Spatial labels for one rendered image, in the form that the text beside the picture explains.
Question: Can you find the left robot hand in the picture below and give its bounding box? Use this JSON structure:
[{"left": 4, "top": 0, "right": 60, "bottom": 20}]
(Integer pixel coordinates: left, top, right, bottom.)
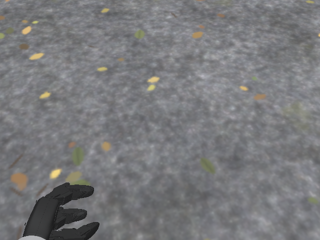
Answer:
[{"left": 22, "top": 182, "right": 100, "bottom": 240}]

